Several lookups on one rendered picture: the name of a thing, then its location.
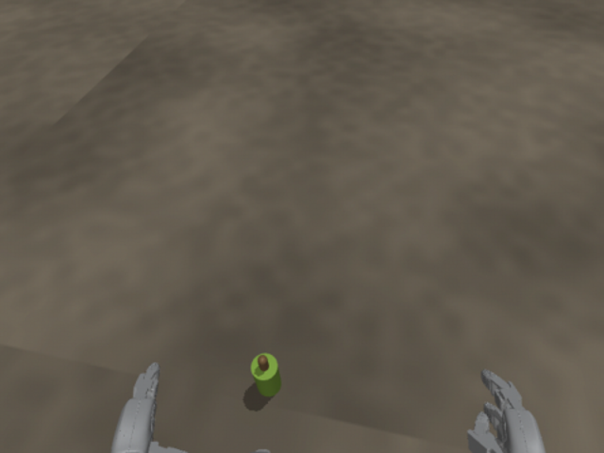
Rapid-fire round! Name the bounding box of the bottle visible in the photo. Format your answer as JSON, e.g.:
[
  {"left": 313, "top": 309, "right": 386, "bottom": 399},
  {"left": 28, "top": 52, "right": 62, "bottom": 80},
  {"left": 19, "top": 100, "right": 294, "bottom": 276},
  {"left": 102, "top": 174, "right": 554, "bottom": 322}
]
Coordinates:
[{"left": 251, "top": 353, "right": 281, "bottom": 396}]

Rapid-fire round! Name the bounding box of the left robot hand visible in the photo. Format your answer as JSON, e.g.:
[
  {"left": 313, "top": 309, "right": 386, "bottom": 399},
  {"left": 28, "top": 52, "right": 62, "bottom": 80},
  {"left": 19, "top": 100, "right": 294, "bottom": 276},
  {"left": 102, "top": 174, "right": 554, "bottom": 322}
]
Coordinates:
[{"left": 110, "top": 362, "right": 188, "bottom": 453}]

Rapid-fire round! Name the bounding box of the right robot hand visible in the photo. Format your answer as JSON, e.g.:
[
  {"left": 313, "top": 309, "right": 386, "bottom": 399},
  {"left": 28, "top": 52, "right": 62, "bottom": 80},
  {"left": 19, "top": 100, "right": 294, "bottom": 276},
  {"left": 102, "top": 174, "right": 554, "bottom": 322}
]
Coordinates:
[{"left": 467, "top": 369, "right": 545, "bottom": 453}]

